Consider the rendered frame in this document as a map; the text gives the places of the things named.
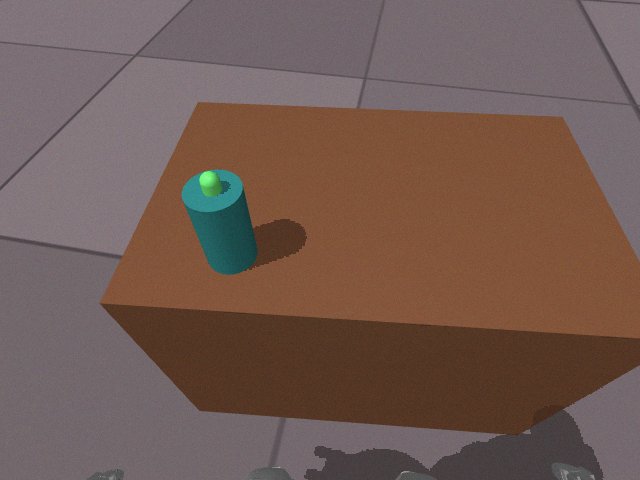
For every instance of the right robot hand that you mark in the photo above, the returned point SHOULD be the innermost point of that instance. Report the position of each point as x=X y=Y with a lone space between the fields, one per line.
x=568 y=472

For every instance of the bottle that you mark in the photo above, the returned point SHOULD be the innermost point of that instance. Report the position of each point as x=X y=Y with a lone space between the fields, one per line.
x=216 y=203

